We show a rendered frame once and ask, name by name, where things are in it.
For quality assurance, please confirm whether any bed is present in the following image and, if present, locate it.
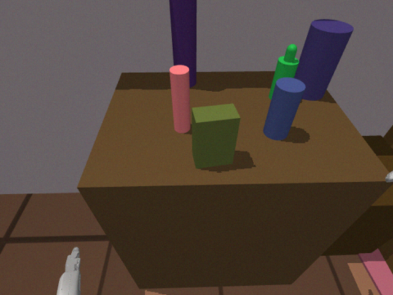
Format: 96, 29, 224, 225
378, 126, 393, 274

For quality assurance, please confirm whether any left robot hand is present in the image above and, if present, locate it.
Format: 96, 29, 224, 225
56, 247, 81, 295

